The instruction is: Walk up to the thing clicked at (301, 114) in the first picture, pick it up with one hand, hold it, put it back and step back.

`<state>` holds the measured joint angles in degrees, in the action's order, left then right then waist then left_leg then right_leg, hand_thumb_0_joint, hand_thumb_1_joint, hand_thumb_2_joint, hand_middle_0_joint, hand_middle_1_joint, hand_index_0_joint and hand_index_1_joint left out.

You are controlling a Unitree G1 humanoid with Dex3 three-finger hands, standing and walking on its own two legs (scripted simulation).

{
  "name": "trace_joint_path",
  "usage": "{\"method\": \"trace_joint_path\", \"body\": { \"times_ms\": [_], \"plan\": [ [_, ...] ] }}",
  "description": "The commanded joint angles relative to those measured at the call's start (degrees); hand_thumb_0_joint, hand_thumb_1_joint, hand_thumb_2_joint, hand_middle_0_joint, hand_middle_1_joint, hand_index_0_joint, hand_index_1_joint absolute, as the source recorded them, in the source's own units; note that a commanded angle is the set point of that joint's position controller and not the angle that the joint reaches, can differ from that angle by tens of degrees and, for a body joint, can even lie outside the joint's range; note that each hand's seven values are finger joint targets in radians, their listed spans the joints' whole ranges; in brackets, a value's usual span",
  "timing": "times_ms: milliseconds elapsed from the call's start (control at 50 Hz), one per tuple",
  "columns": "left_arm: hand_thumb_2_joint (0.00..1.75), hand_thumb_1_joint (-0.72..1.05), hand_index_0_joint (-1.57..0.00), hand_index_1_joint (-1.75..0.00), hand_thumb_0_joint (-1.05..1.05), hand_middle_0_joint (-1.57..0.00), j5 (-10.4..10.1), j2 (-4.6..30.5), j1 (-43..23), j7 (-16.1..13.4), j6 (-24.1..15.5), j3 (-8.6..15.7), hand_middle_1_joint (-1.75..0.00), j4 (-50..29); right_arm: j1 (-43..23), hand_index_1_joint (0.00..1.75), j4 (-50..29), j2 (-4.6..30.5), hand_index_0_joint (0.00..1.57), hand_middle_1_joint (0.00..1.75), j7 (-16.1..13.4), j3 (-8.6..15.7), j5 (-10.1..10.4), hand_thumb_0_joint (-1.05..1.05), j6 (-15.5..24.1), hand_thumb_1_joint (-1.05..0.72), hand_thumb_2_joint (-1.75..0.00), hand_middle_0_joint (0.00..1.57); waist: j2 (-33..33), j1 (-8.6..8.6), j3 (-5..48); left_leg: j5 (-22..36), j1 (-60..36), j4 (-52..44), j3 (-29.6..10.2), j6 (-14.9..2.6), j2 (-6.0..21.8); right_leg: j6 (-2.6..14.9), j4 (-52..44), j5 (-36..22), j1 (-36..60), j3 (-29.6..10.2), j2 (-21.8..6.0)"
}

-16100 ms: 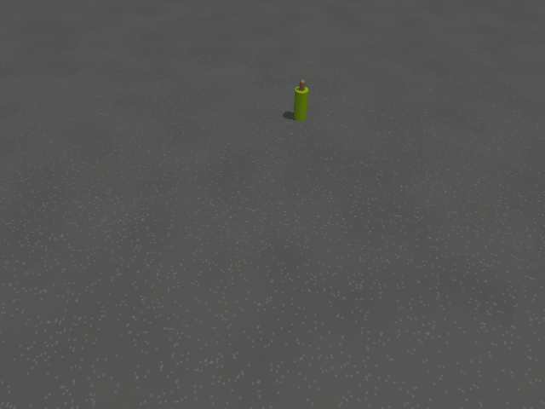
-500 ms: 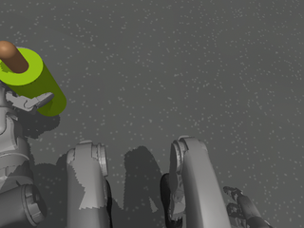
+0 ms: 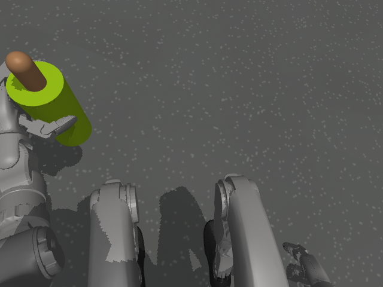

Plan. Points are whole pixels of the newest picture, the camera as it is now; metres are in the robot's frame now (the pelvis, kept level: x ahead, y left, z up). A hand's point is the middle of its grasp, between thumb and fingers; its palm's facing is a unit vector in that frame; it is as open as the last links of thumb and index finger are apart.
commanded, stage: lift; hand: left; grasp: from the side
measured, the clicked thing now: (51, 103) +0.46 +0.26 -0.02
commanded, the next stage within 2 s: none
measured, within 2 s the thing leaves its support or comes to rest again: neither
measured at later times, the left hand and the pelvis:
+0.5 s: hand (33, 94) +0.45 +0.26 +0.04, palm faces +0.18 -0.98 -0.03, open 11.4 cm; pelvis +0.00 +0.00 +0.03, yaw +1 degrees
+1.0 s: hand out of the picture +0.40 +0.24 +0.19, palm faces +0.19 -0.98 -0.05, open 11.4 cm; pelvis +0.03 +0.00 +0.17, yaw +3 degrees
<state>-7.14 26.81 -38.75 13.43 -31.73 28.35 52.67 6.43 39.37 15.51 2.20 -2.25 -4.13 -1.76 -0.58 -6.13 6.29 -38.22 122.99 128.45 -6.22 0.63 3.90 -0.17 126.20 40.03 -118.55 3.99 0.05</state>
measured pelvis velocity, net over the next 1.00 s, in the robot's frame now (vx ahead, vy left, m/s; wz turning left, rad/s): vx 0.03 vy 0.00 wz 0.05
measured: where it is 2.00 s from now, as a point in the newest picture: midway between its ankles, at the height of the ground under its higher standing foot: (177, 271)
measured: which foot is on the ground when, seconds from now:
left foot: down 0.00-1.00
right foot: down 0.00-1.00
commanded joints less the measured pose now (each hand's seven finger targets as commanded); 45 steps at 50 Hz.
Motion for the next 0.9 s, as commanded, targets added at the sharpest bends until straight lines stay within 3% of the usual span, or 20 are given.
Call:
{"method": "trace_joint_path", "body": {
  "times_ms": [0, 60, 80, 100, 140, 220, 320, 360, 380, 400, 420, 460, 520, 580, 620, 660, 740, 780, 800, 880],
  "plan": [
    [1.29, 0.00, -1.26, -1.41, 0.00, -1.25, -0.63, 13.32, -16.90, -0.47, -4.01, 1.48, -1.40, -12.31, 7.88, 0.30, -2.98, 11.76, 0.20, 0.30, -0.60, 4.31, -0.23, 0.00, 0.96, -0.89, -0.90, 0.20, 9.91, 0.44, 38.61, 7.41, -28.26, -14.76, 3.35, -1.96, -1.52, 2.35, -14.86, -10.00, 18.38, 1.52, 1.87],
    [1.28, 0.01, -1.25, -1.40, 0.00, -1.24, -0.54, 11.81, -16.37, -0.75, -3.82, 0.88, -1.39, -11.15, 7.88, 0.30, -2.59, 11.57, 0.20, 0.30, -0.62, 4.30, -0.20, 0.00, 1.04, -0.89, -0.90, 0.20, 10.25, 0.28, 37.64, 6.88, -29.34, -15.67, 2.99, -1.85, -1.58, 2.46, -15.02, -9.54, 17.30, 1.66, 1.74],
    [1.28, 0.01, -1.24, -1.40, 0.00, -1.23, -0.49, 12.98, -18.03, -1.00, -4.05, 1.15, -1.38, -13.07, 8.11, 0.30, -2.59, 11.56, 0.20, 0.30, -0.67, 4.33, -0.07, 0.00, 1.15, -0.89, -0.90, 0.20, 10.80, 0.36, 37.30, 6.68, -28.65, -15.92, 3.10, -1.80, -1.57, 2.50, -15.26, -9.44, 17.39, 1.56, 1.75],
    [1.20, 0.02, -1.32, -1.41, 0.00, -1.28, -0.54, 12.04, -17.21, -1.03, -4.13, 0.96, -1.43, -11.89, 8.12, 0.30, -2.42, 11.66, 0.20, 0.30, -0.64, 4.27, -0.10, 0.00, 0.99, -0.93, -0.90, 0.20, 10.59, -0.01, 36.69, 6.89, -29.22, -16.30, 2.65, -1.69, -1.55, 2.54, -14.86, -9.60, 16.82, 1.78, 1.57],
    [1.21, -0.01, -1.33, -1.44, 0.00, -1.28, -0.49, 13.34, -15.28, -0.95, -4.15, 1.94, -1.46, -10.80, 8.10, 0.30, -2.27, 11.74, 0.20, 0.30, -0.64, 4.33, -0.11, 0.00, 0.97, -0.93, -0.90, 0.20, 10.08, 0.73, 37.50, 8.24, -29.64, -16.04, 2.90, -1.81, -1.57, 2.40, -15.08, -10.52, 18.12, 1.56, 1.61],
    [1.20, -0.04, -1.35, -1.44, 0.00, -1.30, -1.49, 13.66, -17.99, 0.00, -4.67, 1.34, -1.46, -15.36, 7.82, 0.30, -2.94, 11.09, 0.20, 0.30, -0.70, 4.57, 0.20, 0.00, 1.30, -0.93, -0.90, 0.20, 8.98, 1.06, 39.32, 6.94, -27.84, -16.43, 4.16, -2.22, -1.82, 2.07, -17.43, -9.44, 21.88, 0.34, 1.56],
    [1.20, 0.01, -1.32, -1.42, 0.00, -1.27, -1.90, 11.59, -13.81, 1.92, -2.92, 0.16, -1.44, -15.23, 8.41, 0.30, -3.27, 11.84, 0.20, 0.30, -1.07, 5.37, 0.91, 0.00, 1.46, -0.93, -0.90, 0.20, 10.88, 1.30, 40.54, 8.38, -33.09, -19.21, 3.19, -1.81, -1.73, 2.58, -17.43, -10.40, 21.15, 0.97, 1.31],
    [1.20, -0.01, -1.32, -1.42, 0.00, -1.28, -2.15, 14.09, -14.14, 1.38, -2.22, 2.13, -1.44, -18.67, 8.44, 0.30, -3.83, 11.68, 0.20, 0.30, -1.34, 5.51, 1.32, 0.00, 1.23, -0.93, -0.90, 0.20, 11.08, 2.66, 41.59, 7.81, -34.22, -20.59, 3.13, -1.69, -1.76, 2.58, -18.76, -9.89, 22.31, 0.77, 1.25],
    [1.20, -0.02, -1.32, -1.42, 0.00, -1.28, -2.63, 13.25, -14.49, 1.10, -1.86, 1.59, -1.45, -19.91, 8.41, 0.30, -4.28, 11.26, 0.20, 0.30, -1.42, 5.34, 1.56, 0.00, 1.11, -0.93, -0.90, 0.20, 10.09, 2.47, 41.49, 7.68, -33.72, -20.84, 3.34, -1.83, -1.80, 2.44, -19.66, -9.73, 23.42, 0.64, 1.29],
    [1.21, 0.00, -1.33, -1.43, 0.00, -1.28, -3.40, 10.05, -11.80, 1.16, -1.16, 0.29, -1.45, -18.90, 8.00, 0.30, -4.68, 11.11, 0.20, 0.30, -1.47, 5.36, 1.91, 0.00, 1.28, -0.93, -0.90, 0.20, 9.02, 2.20, 40.54, 7.43, -34.15, -21.58, 3.06, -1.90, -1.82, 2.43, -20.46, -9.55, 23.18, 0.68, 1.24],
    [1.21, 0.00, -1.32, -1.43, 0.00, -1.28, -3.84, 9.98, -13.63, 1.11, -0.92, -0.01, -1.45, -21.91, 8.07, 0.30, -4.75, 10.76, 0.20, 0.30, -1.56, 5.48, 1.97, 0.00, 1.55, -0.92, -0.90, 0.20, 8.57, 1.95, 41.54, 7.65, -33.50, -21.25, 3.56, -2.06, -1.86, 2.24, -21.54, -10.04, 24.71, 0.19, 1.37],
    [1.21, 0.00, -1.32, -1.42, 0.00, -1.28, -4.07, 9.71, -10.96, 0.73, 0.06, -0.11, -1.44, -22.02, 7.69, 0.30, -5.14, 10.59, 0.20, 0.30, -1.98, 5.68, 2.52, 0.00, 1.81, -0.92, -0.90, 0.20, 6.44, 2.11, 39.18, 6.34, -32.42, -22.36, 3.67, -2.31, -1.75, 1.99, -23.82, -8.63, 25.80, -0.47, 1.29],
    [1.19, -0.02, -1.32, -1.41, 0.00, -1.27, -3.87, 7.02, -8.77, 0.84, 1.37, -3.00, -1.43, -24.41, 7.29, 0.30, -5.88, 10.24, 0.20, 0.30, -2.22, 5.96, 2.84, 0.00, 2.15, -0.93, -0.90, 0.20, 7.07, 1.72, 38.37, 5.71, -34.45, -24.52, 3.34, -2.28, -1.66, 2.13, -25.65, -8.24, 26.51, -0.52, 1.19],
    [1.20, 0.00, -1.31, -1.41, 0.00, -1.26, -4.15, 8.75, -5.76, -0.32, 2.65, -0.94, -1.43, -28.18, 6.87, 0.30, -6.68, 10.17, 0.20, 0.30, -2.71, 6.29, 3.55, 0.00, 2.27, -0.92, -0.90, 0.20, 6.67, 3.69, 38.96, 6.03, -37.10, -27.16, 3.15, -2.18, -1.57, 2.10, -27.87, -8.38, 29.08, -0.94, 1.06],
    [1.20, 0.03, -1.30, -1.40, 0.00, -1.26, -4.28, 6.50, -3.89, -0.69, 3.64, -3.06, -1.43, -30.83, 6.44, 0.30, -7.68, 9.87, 0.20, 0.30, -2.86, 6.27, 3.95, 0.00, 2.32, -0.92, -0.90, 0.20, 7.95, 3.42, 40.01, 6.98, -40.54, -29.17, 2.56, -1.95, -1.51, 2.31, -28.77, -9.42, 29.81, -0.69, 0.97],
    [1.20, 0.04, -1.30, -1.40, 0.00, -1.26, -4.34, 7.55, -3.12, -1.82, 4.51, -2.51, -1.43, -34.88, 6.31, 0.30, -8.06, 9.55, 0.20, 0.30, -3.35, 6.36, 4.30, 0.00, 2.37, -0.92, -0.90, 0.20, 7.27, 4.28, 40.19, 7.39, -42.58, -30.79, 2.71, -2.02, -1.43, 2.12, -31.09, -9.96, 32.33, -1.17, 0.93],
    [1.20, 0.07, -1.29, -1.39, 0.00, -1.25, -4.67, 3.55, 0.93, -3.45, 6.85, -5.27, -1.42, -38.44, 5.36, 0.30, -8.94, 8.82, 0.20, 0.30, -4.08, 6.44, 4.93, 0.00, 3.07, -0.91, -0.90, 0.20, 6.45, 3.66, 37.69, 7.10, -46.29, -34.90, 2.12, -1.92, -1.26, 1.95, -35.18, -10.16, 35.23, -1.47, 0.86],
    [1.20, 0.04, -1.27, -1.38, 0.00, -1.23, -4.47, 3.14, 4.37, -4.17, 7.95, -5.58, -1.41, -39.16, 4.98, 0.30, -9.10, 8.70, 0.20, 0.30, -4.38, 6.66, 5.20, 0.00, 3.31, -0.91, -0.90, 0.20, 6.27, 4.13, 37.41, 8.13, -48.87, -36.63, 2.03, -1.94, -1.27, 1.87, -37.08, -11.11, 37.49, -1.67, 0.79],
    [1.19, 0.03, -1.26, -1.37, 0.00, -1.22, -4.45, 2.54, 3.83, -4.31, 8.25, -6.96, -1.40, -40.97, 4.95, 0.30, -9.13, 8.62, 0.20, 0.30, -4.44, 6.53, 5.21, 0.00, 3.41, -0.91, -0.90, 0.20, 6.78, 3.81, 37.21, 9.02, -50.45, -37.54, 1.97, -1.92, -1.20, 1.90, -37.84, -11.97, 38.27, -1.67, 0.79],
    [1.17, 0.01, -1.25, -1.36, 0.00, -1.21, -4.65, 2.14, 6.76, -5.80, 9.68, -7.85, -1.38, -47.43, 4.36, 0.30, -9.88, 7.96, 0.20, 0.30, -5.00, 6.48, 5.81, 0.00, 3.88, -0.91, -0.90, 0.20, 7.44, 4.56, 35.96, 7.47, -55.79, -43.30, 1.42, -1.46, -1.28, 1.84, -42.29, -11.11, 42.55, -1.70, 0.68]
  ]
}}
